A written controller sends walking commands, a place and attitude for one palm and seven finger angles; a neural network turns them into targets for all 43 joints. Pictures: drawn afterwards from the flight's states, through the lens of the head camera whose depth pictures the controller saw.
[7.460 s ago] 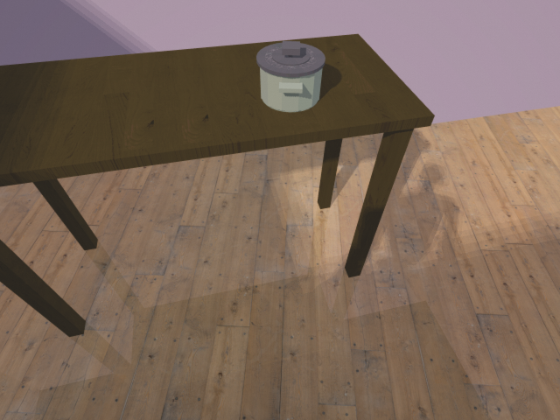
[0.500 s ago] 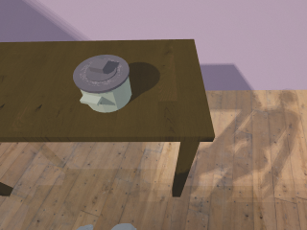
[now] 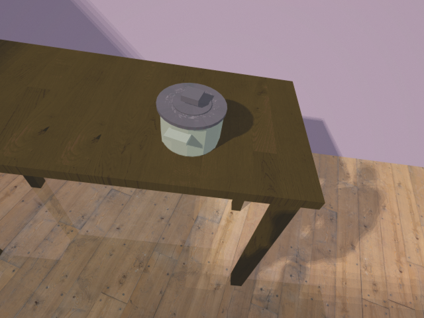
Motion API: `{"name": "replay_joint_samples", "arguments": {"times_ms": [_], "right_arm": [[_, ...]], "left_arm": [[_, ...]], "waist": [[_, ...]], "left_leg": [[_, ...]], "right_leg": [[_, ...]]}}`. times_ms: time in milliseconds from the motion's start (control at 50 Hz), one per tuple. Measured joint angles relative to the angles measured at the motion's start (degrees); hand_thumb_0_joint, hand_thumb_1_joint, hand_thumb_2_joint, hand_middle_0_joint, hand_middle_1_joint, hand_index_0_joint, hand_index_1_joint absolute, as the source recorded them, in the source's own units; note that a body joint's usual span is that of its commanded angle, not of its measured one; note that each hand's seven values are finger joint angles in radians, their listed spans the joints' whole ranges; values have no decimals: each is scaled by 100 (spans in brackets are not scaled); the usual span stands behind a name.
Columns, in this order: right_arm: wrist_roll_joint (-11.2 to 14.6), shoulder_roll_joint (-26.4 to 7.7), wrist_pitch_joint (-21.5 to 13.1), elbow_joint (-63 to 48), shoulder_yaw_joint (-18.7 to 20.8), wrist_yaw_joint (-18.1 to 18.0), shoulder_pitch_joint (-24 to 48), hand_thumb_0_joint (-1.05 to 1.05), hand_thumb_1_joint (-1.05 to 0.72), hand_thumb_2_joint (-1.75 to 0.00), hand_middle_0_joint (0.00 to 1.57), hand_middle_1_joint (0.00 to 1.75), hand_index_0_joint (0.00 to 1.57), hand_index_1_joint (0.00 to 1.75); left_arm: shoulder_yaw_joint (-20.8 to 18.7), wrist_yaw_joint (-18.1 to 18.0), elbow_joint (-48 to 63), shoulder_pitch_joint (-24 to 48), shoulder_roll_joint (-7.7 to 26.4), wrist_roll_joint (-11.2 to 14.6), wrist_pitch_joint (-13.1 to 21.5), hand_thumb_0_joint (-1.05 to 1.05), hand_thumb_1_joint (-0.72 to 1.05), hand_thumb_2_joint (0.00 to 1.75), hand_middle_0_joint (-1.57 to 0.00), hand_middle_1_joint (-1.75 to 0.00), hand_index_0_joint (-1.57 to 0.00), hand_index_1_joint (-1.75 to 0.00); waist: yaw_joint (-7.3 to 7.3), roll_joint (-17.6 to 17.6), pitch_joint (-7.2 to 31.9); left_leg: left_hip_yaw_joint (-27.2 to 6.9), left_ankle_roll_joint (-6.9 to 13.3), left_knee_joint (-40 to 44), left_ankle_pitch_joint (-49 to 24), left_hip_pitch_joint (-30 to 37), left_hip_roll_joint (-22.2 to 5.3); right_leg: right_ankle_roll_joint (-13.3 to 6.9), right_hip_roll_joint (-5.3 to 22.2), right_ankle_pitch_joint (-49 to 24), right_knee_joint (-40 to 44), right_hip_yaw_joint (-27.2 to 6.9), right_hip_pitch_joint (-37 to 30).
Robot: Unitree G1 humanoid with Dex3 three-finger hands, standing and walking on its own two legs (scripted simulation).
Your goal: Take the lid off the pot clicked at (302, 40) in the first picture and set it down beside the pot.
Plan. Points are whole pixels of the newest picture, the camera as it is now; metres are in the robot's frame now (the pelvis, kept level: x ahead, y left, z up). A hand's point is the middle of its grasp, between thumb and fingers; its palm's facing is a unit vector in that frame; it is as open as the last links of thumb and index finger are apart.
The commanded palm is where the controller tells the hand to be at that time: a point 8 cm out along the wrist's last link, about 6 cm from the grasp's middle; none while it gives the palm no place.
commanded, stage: come to a stop and stand still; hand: left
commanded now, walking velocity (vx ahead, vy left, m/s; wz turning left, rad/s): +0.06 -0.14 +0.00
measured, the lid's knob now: (192, 95) +0.53 +0.11 +0.13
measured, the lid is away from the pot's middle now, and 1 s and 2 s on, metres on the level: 0.00 0.00 0.00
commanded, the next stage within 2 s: look again from close up in 0.94 s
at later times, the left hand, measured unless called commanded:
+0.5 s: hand out of the picture -0.02 +0.11 -0.17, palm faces +0.06 -0.98 -0.20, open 7.4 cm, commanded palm none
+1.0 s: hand out of the picture +0.02 +0.16 -0.18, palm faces +0.06 -0.97 -0.25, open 7.4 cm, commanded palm none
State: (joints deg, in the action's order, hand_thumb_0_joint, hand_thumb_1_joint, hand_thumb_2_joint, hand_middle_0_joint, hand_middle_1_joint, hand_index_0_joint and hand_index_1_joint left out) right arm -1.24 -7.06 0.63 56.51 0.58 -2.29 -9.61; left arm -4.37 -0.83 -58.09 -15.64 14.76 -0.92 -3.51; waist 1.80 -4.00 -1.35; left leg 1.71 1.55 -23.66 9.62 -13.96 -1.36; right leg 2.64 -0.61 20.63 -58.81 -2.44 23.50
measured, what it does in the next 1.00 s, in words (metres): steps on the spot: right foot, then left foot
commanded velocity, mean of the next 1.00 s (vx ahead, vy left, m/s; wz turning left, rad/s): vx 0.03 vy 0.05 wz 0.00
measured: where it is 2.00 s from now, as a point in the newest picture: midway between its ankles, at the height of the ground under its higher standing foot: outside the picture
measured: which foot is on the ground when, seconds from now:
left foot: down 0.00-0.26, up 0.28-0.68, down 0.70-1.00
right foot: up 0.00-0.24, down 0.26-0.72, up 0.74-0.96, down 0.98-1.00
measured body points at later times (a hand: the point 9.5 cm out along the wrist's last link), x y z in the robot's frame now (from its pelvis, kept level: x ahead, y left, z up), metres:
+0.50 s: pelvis -0.01 -0.06 +0.00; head +0.01 -0.08 +0.45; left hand -0.02 +0.16 -0.15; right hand -0.03 -0.29 -0.17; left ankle +0.00 +0.08 -0.70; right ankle -0.08 -0.15 -0.75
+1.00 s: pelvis +0.01 -0.03 -0.01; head +0.02 -0.04 +0.44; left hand +0.02 +0.21 -0.16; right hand +0.09 -0.24 -0.17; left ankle +0.03 +0.08 -0.75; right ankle -0.01 -0.14 -0.75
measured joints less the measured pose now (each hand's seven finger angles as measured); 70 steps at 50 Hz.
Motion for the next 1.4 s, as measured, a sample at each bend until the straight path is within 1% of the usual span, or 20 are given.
{"name": "replay_joint_samples", "arguments": {"times_ms": [100,180,220,260,320,420,480,560,620,660,700,720,760,800,840,900,1000,1100,1200,1400], "right_arm": [[3,-48,-39,40,72,-23,-190,0,-92,-90,21,30,20,30],[-28,-158,0,182,140,12,-395,0,-91,-90,21,30,20,30],[-32,-217,30,295,177,31,-515,0,-91,-90,21,30,20,30],[-1,-243,60,410,207,44,-660,0,-91,-90,21,30,20,30],[29,-368,176,625,230,85,-819,0,-91,-90,20,30,20,30],[8,-413,145,739,208,167,-905,0,-91,-90,20,30,20,30],[35,-411,112,693,200,161,-815,0,-91,-90,20,29,20,30],[67,-402,169,623,197,134,-553,0,-91,-90,20,29,20,30],[92,-376,176,527,198,123,-281,0,-91,-90,20,29,20,30],[103,-341,131,438,190,119,-99,0,-91,-90,20,29,20,30],[98,-318,30,333,170,118,29,0,-91,-90,20,29,20,30],[82,-290,-38,301,168,107,88,0,-91,-90,20,29,20,30],[67,-180,-102,249,132,88,202,0,-91,-90,20,29,20,30],[50,-111,-116,211,74,61,268,0,-91,-90,20,29,20,30],[42,-80,-99,195,37,34,293,0,-91,-90,20,29,20,30],[36,-48,-53,239,-2,47,277,0,-91,-90,20,30,20,30],[98,-110,-1,359,60,68,179,-1,-93,-90,20,30,20,30],[-11,-275,-68,268,75,114,-140,-1,-93,-90,20,30,20,30],[14,-427,-1,234,93,103,-399,0,-92,-90,20,30,20,30],[-1,-383,63,403,40,115,-494,0,-91,-90,20,29,20,30]], "left_arm": [[31,44,-105,-149,-64,-3,-72,0,91,90,-20,-30,-20,-30],[91,63,-132,-117,-157,22,-40,0,91,90,-20,-30,-20,-30],[124,64,-136,-96,-214,41,44,0,91,90,-20,-30,-20,-30],[162,54,-108,-144,-232,42,172,0,91,90,-20,-30,-20,-30],[236,-2,-210,-173,-447,16,239,0,91,90,-20,-30,-20,-30],[329,-37,-294,-372,-698,32,420,0,91,90,-20,-30,-20,-30],[355,-57,-315,-347,-805,37,470,0,91,90,-21,-30,-20,-30],[335,-125,-301,-324,-870,17,471,0,90,90,-21,-30,-20,-30],[311,-168,-312,-349,-837,-7,437,0,90,90,-21,-30,-20,-30],[295,-179,-347,-371,-778,-11,404,0,90,90,-21,-30,-20,-30],[281,-180,-381,-409,-706,9,366,0,90,90,-21,-30,-20,-30],[270,-183,-403,-395,-654,23,341,0,90,90,-21,-30,-20,-30],[247,-208,-432,-285,-515,51,277,0,91,90,-21,-30,-20,-30],[233,-222,-429,-185,-432,54,224,0,91,90,-21,-30,-20,-30],[232,-205,-418,-57,-403,45,188,0,91,90,-20,-30,-20,-30],[243,-166,-339,78,-387,36,212,0,91,90,-20,-30,-20,-30],[280,-142,-292,84,-430,-3,328,0,91,90,-20,-30,-20,-30],[447,-136,-248,-80,-507,16,365,0,91,90,-20,-30,-20,-30],[489,-180,-136,-123,-631,64,437,0,91,90,-20,-30,-20,-30],[471,-212,-46,15,-683,84,479,0,91,90,-21,-30,-20,-30]], "waist": [[-138,80,34],[-279,219,17],[-323,276,26],[-313,206,73],[-258,449,109],[-166,491,161],[-157,509,16],[-56,492,-147],[24,424,-219],[49,354,-247],[38,326,-241],[18,280,-244],[67,69,-304],[103,0,-317],[85,45,-309],[52,135,-268],[13,277,-152],[-111,436,-48],[-173,704,-41],[-273,789,-158]], "left_leg": [[40,-28,290,-243,-54,-40],[-11,-112,336,-357,-162,-89],[-36,-182,301,-379,-221,-89],[11,-266,92,-275,-336,-3],[-113,-306,-676,753,-568,-43],[-75,-337,-1738,935,-798,59],[-19,-408,-2138,1026,-879,89],[39,-445,-2321,1179,-893,128],[61,-423,-2049,1220,-782,150],[71,-394,-1515,976,-568,165],[72,-321,-792,226,-235,146],[87,-165,-706,313,-167,168],[190,9,-821,531,-153,282],[267,63,-744,549,-71,310],[264,73,-566,439,9,331],[228,94,-321,284,88,381],[196,9,-354,309,70,385],[144,-57,-214,284,168,286],[57,-140,-379,405,151,130],[-31,-240,-563,520,86,14]], "right_leg": [[18,135,163,554,48,-366],[-79,183,455,1585,215,-803],[-148,172,301,2313,317,-1112],[-226,223,-37,3272,352,-1524],[-367,98,-290,3425,402,-1648],[-449,86,-417,3841,299,-1896],[-459,95,-401,3861,327,-1975],[-439,132,-262,3707,356,-2010],[-390,173,-125,3535,346,-2006],[-335,201,2,3358,328,-1975],[-263,186,214,3037,327,-1885],[-232,203,349,2786,326,-1791],[-241,308,719,2190,258,-1545],[-237,301,1070,1618,240,-1265],[-244,302,1067,1333,293,-1049],[-244,344,803,1540,354,-930],[-292,326,-146,2684,377,-1206],[-364,217,-159,2821,425,-1302],[-441,57,-192,2981,506,-1445],[-543,-63,-150,2976,585,-1477]]}}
